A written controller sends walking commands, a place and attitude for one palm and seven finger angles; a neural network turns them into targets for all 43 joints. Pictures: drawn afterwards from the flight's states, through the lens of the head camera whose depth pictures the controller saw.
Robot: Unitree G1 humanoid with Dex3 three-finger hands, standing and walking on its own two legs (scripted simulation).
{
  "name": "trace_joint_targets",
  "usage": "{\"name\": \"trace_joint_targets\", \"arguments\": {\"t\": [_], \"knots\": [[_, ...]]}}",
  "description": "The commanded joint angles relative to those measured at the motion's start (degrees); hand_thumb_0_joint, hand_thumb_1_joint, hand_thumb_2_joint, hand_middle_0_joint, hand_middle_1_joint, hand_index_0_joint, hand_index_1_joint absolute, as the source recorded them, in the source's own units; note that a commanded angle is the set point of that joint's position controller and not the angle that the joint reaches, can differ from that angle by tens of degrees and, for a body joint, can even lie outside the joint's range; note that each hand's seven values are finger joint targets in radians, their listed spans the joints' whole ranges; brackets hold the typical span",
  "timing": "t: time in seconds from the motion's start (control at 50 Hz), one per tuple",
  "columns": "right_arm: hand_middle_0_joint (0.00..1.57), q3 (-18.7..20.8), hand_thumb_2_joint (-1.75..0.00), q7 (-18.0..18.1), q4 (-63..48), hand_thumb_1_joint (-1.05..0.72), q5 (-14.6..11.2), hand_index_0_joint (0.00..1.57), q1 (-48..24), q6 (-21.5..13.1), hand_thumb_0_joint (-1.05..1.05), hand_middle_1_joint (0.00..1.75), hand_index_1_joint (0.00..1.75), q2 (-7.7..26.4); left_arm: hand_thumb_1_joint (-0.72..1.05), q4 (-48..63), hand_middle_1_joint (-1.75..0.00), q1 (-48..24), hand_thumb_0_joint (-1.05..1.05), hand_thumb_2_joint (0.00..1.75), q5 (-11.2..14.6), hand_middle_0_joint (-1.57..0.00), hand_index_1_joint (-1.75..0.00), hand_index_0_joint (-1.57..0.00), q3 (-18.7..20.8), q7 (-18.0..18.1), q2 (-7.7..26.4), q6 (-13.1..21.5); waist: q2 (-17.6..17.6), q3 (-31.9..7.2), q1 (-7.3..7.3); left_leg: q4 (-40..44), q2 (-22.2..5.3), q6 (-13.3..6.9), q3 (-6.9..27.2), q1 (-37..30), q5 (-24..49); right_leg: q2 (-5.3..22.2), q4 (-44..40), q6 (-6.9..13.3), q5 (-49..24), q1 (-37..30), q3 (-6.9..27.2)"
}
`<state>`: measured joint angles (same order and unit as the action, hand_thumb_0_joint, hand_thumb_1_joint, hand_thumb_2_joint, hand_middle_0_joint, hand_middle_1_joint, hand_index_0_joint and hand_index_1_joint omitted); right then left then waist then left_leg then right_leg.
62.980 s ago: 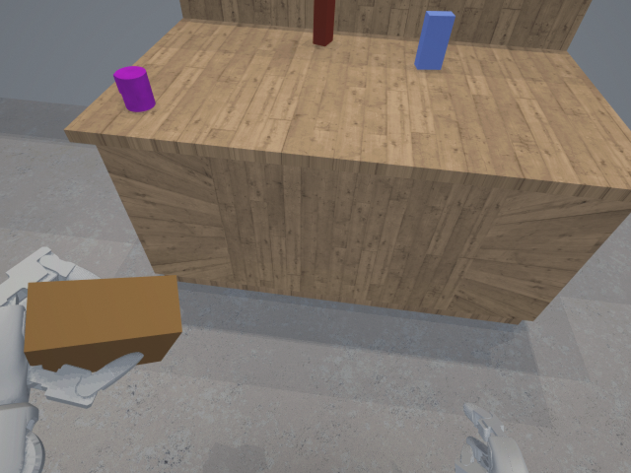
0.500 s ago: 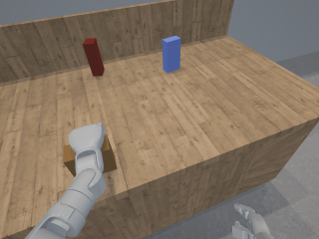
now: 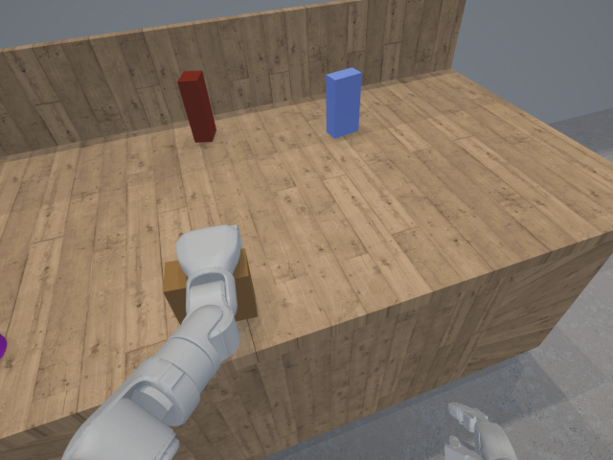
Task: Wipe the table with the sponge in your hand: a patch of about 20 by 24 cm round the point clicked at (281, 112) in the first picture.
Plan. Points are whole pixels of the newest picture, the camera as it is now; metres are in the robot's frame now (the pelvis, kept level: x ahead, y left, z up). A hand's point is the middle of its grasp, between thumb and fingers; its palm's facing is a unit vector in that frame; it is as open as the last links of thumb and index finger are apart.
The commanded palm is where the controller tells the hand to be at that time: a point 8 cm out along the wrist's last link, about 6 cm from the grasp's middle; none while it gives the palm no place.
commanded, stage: slide across to the third lane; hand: left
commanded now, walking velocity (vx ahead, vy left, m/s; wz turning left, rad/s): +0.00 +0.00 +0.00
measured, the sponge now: (216, 297) +0.36 +0.20 -0.01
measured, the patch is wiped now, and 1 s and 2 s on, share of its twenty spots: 0.70 0.85 0.95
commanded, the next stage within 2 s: wipe forward along the third lane in 0.18 s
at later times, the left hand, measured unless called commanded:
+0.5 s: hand (249, 263) +0.39 +0.14 +0.05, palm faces -0.06 -0.03 -1.00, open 9.6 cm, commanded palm +0.37 +0.13 +0.08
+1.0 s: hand (248, 242) +0.43 +0.15 +0.05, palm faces -0.09 -0.01 -1.00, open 9.6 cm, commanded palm +0.43 +0.16 +0.07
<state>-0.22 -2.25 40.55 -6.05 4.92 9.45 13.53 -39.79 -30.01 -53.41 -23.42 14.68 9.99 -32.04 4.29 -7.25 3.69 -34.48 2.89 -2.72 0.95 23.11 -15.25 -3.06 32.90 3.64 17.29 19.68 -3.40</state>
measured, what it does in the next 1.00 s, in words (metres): stands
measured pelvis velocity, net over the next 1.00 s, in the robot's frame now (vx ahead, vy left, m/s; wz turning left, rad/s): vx -0.03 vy -0.04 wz -0.05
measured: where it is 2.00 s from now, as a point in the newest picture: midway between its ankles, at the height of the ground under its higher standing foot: outside the picture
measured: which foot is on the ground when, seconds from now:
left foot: down 0.00-1.00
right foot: down 0.00-1.00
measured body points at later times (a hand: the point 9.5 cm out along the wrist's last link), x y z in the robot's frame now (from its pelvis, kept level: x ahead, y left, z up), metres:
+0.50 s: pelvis -0.02 -0.02 +0.00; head -0.02 -0.04 +0.45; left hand +0.39 +0.14 +0.10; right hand +0.12 -0.25 -0.13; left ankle +0.02 +0.09 -0.73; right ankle +0.00 -0.08 -0.73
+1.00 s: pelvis -0.03 -0.04 -0.01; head +0.01 -0.06 +0.43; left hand +0.43 +0.15 +0.10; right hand +0.04 -0.31 -0.15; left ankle +0.02 +0.09 -0.73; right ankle +0.00 -0.08 -0.73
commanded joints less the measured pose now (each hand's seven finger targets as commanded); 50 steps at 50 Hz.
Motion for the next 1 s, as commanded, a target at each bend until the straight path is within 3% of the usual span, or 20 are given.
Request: {"name": "trace_joint_targets", "arguments": {"t": [0.0,0.06,0.18,0.2,0.28,0.3,0.32,0.36,0.4,0.42,0.48,0.52,0.56,0.6,0.64,0.7,0.74,0.86,0.96,0.98], "knots": [[0.20,2.15,-0.90,0.09,-8.08,-0.90,0.07,0.20,-9.46,-2.61,0.00,0.30,0.30,6.09,0.10,4.17,-1.60,-21.34,0.00,1.30,1.41,-1.20,-1.60,-1.20,-0.40,0.96,-4.83,2.18,-8.16,-9.92,-3.65,4.34,-1.45,0.60,2.51,-8.51,6.68,-0.36,-5.24,0.73,-9.88,1.96,2.10],[0.20,2.33,-0.90,-0.32,-6.93,-0.90,0.12,0.20,-8.46,-2.64,0.00,0.30,0.30,5.76,0.10,-0.37,-1.60,-25.51,0.00,1.30,1.15,-1.20,-1.60,-1.20,-3.08,2.00,-8.56,1.88,-7.93,-8.25,-5.26,3.80,-1.38,0.53,2.89,-8.19,4.71,-0.30,-4.64,0.58,-7.78,4.45,1.48],[0.20,2.56,-0.90,-0.16,-5.85,-0.90,0.74,0.20,-7.48,-2.66,0.00,0.30,0.30,5.64,0.10,-5.93,-1.60,-29.01,0.00,1.30,1.18,-1.20,-1.60,-1.20,0.54,4.34,-6.69,1.60,-8.85,-11.18,-4.89,3.65,-1.04,0.80,2.16,-6.15,3.44,-0.21,-4.35,0.35,-6.83,3.33,2.01],[0.20,2.38,-0.90,-0.07,-6.24,-0.90,0.94,0.20,-8.04,-2.61,0.00,0.30,0.30,5.62,0.10,-5.78,-1.60,-28.20,0.00,1.30,1.34,-1.20,-1.60,-1.20,2.09,4.40,-5.34,1.56,-9.00,-12.12,-3.72,4.13,-1.03,0.86,2.10,-5.44,3.43,-0.32,-4.75,0.40,-6.81,2.42,2.36],[0.20,2.21,-0.90,0.32,-6.07,-0.90,1.17,0.20,-7.11,-1.95,0.00,0.30,0.30,5.47,0.10,-9.21,-1.60,-28.52,0.00,1.30,0.12,-1.20,-1.60,-1.20,3.99,6.10,-2.92,0.52,-9.22,-12.15,-4.16,3.81,-0.92,0.87,0.88,-3.29,3.08,0.06,-5.04,-0.08,-6.97,0.96,3.23],[0.20,1.98,-0.90,0.66,-5.79,-0.90,1.18,0.20,-7.63,-1.63,0.00,0.30,0.30,5.59,0.10,-9.76,-1.60,-29.52,0.00,1.30,0.34,-1.20,-1.60,-1.20,6.97,6.31,0.38,0.25,-9.36,-11.68,-3.60,4.32,-1.08,0.97,0.83,-2.12,2.39,0.18,-5.58,-0.06,-6.60,0.43,3.94],[0.20,1.83,-0.90,1.00,-5.72,-0.90,1.13,0.20,-7.26,-1.56,0.00,0.30,0.30,5.43,0.10,-11.36,-1.60,-30.40,0.00,1.30,0.44,-1.20,-1.60,-1.20,5.50,6.45,-1.15,-0.18,-9.21,-9.81,-4.65,4.30,-0.84,0.79,0.43,-1.43,0.93,0.39,-5.99,-0.48,-5.00,1.21,4.00],[0.20,1.84,-0.90,1.42,-5.02,-0.90,1.10,0.20,-6.56,-1.75,0.00,0.30,0.30,5.43,0.10,-12.93,-1.60,-33.32,0.00,1.30,0.38,-1.20,-1.60,-1.20,5.96,6.81,-0.69,-0.27,-9.55,-8.57,-5.52,4.21,-1.00,0.75,0.17,-0.76,-0.15,0.62,-6.34,-0.71,-4.17,2.32,4.26],[0.20,1.79,-0.90,1.91,-5.04,-0.90,1.38,0.20,-6.23,-1.95,0.00,0.30,0.30,5.74,0.10,-13.88,-1.60,-32.59,0.00,1.30,0.52,-1.20,-1.60,-1.20,8.32,6.52,2.15,-0.31,-10.26,-10.12,-4.85,4.25,-0.99,0.64,0.14,0.12,0.36,0.69,-6.81,-0.87,-5.08,0.84,5.03],[0.20,1.69,-0.90,2.24,-4.70,-0.90,1.41,0.20,-5.32,-1.82,0.00,0.30,0.30,6.05,0.10,-14.89,-1.60,-33.58,0.00,1.30,0.02,-1.20,-1.60,-1.20,8.67,6.47,3.50,-0.25,-10.29,-10.57,-5.48,3.90,-0.94,0.59,-0.06,0.62,0.13,0.95,-6.51,-1.09,-4.88,0.66,5.33],[0.20,1.77,-0.90,2.69,-4.31,-0.90,1.50,0.20,-3.79,-2.05,0.00,0.30,0.30,6.17,0.10,-16.72,-1.60,-34.54,0.00,1.30,-0.86,-1.20,-1.60,-1.20,7.54,5.82,2.73,0.21,-9.71,-10.45,-6.54,3.21,-0.94,0.43,-0.63,1.54,-0.01,1.21,-6.72,-1.30,-5.60,1.39,6.14],[0.20,1.85,-0.90,2.90,-4.19,-0.90,1.64,0.20,-2.73,-2.14,0.00,0.30,0.30,6.60,0.10,-17.92,-1.60,-34.61,0.00,1.30,-1.70,-1.20,-1.60,-1.20,9.17,5.32,5.70,0.90,-10.13,-10.80,-6.64,2.72,-1.01,0.42,-0.70,2.86,-0.19,1.30,-6.35,-1.43,-5.85,1.03,6.65],[0.20,1.98,-0.90,3.09,-4.06,-0.90,1.75,0.20,-1.68,-2.42,0.00,0.30,0.30,6.68,0.10,-18.59,-1.60,-35.23,0.00,1.30,-1.97,-1.20,-1.60,-1.20,8.89,5.08,5.56,1.54,-9.84,-11.02,-7.34,2.05,-1.00,0.33,-0.98,3.56,-0.40,1.40,-6.37,-1.58,-6.22,1.60,7.02],[0.20,2.10,-0.90,3.35,-4.11,-0.90,1.79,0.20,-0.99,-2.62,0.00,0.30,0.30,7.00,0.10,-19.43,-1.60,-34.66,0.00,1.30,-2.06,-1.20,-1.60,-1.20,11.62,4.81,9.17,2.39,-10.28,-11.97,-7.06,1.61,-1.11,0.41,-0.89,5.29,-0.32,1.54,-6.17,-1.68,-6.62,0.54,7.86],[0.20,1.96,-0.90,3.39,-3.87,-0.90,1.75,0.20,0.19,-2.90,0.00,0.30,0.30,7.37,0.10,-21.33,-1.60,-34.29,0.00,1.30,-1.92,-1.20,-1.60,-1.20,11.36,4.81,9.53,2.81,-11.02,-10.31,-7.71,1.11,-1.03,0.42,-1.04,7.17,-1.40,1.65,-5.97,-2.00,-5.95,1.62,8.02],[0.20,2.19,-0.90,3.23,-4.08,-0.90,1.75,0.20,1.20,-3.37,0.00,0.30,0.30,7.56,0.10,-21.32,-1.60,-34.37,0.00,1.30,-2.30,-1.20,-1.60,-1.20,12.71,4.80,11.64,3.69,-9.30,-11.83,-7.47,0.32,-1.03,0.43,-1.25,8.63,-0.81,1.88,-5.65,-1.97,-7.78,0.57,9.18],[0.20,2.10,-0.90,3.26,-3.79,-0.90,1.70,0.20,2.04,-3.57,0.00,0.30,0.30,7.90,0.10,-22.91,-1.60,-35.06,0.00,1.30,-2.76,-1.20,-1.60,-1.20,11.79,4.74,11.65,3.65,-10.01,-9.91,-8.64,-0.26,-1.18,0.35,-1.33,9.71,-2.22,1.88,-6.07,-2.26,-5.22,2.87,9.35],[0.20,2.24,-0.90,3.46,-3.04,-0.90,1.63,0.20,4.67,-4.74,0.00,0.30,0.30,8.59,0.10,-24.13,-1.60,-40.62,0.00,1.30,-3.08,-1.20,-1.60,-1.20,13.56,4.89,16.66,4.34,-9.60,-11.13,-10.19,-2.24,-1.41,0.33,-1.49,13.10,-3.26,2.58,-6.16,-2.86,-2.54,3.00,11.41],[0.20,2.29,-0.90,3.41,-2.62,-0.90,1.60,0.20,6.97,-5.42,0.00,0.30,0.30,9.26,0.10,-26.43,-1.60,-42.65,0.00,1.30,-3.67,-1.20,-1.60,-1.20,16.15,4.44,22.28,4.44,-9.58,-13.90,-10.66,-4.06,-1.79,0.40,-1.39,16.17,-3.18,3.15,-5.61,-3.18,-3.14,1.20,13.42],[0.20,2.15,-0.90,3.34,-2.50,-0.90,1.54,0.20,7.36,-5.48,0.00,0.30,0.30,9.39,0.10,-26.59,-1.60,-44.36,0.00,1.30,-4.17,-1.20,-1.60,-1.20,15.41,4.08,22.55,4.46,-8.02,-13.66,-11.25,-4.43,-1.81,0.50,-1.28,16.85,-3.31,3.30,-5.33,-3.11,-3.61,1.62,13.81]]}}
